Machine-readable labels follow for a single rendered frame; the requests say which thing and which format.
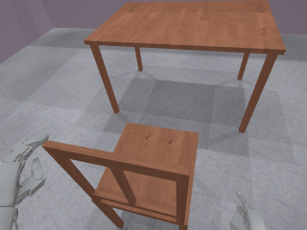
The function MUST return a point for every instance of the left robot forearm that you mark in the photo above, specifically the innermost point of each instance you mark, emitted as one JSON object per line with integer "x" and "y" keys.
{"x": 8, "y": 218}

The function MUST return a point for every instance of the chair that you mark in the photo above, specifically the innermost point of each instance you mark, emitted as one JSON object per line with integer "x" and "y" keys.
{"x": 150, "y": 172}

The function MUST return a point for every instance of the table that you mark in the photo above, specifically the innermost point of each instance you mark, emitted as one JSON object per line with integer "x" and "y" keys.
{"x": 234, "y": 26}

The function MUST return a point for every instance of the left robot hand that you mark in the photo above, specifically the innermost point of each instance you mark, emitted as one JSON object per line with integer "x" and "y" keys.
{"x": 11, "y": 168}

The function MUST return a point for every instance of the right robot hand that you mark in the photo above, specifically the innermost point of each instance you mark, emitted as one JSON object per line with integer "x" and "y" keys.
{"x": 252, "y": 217}

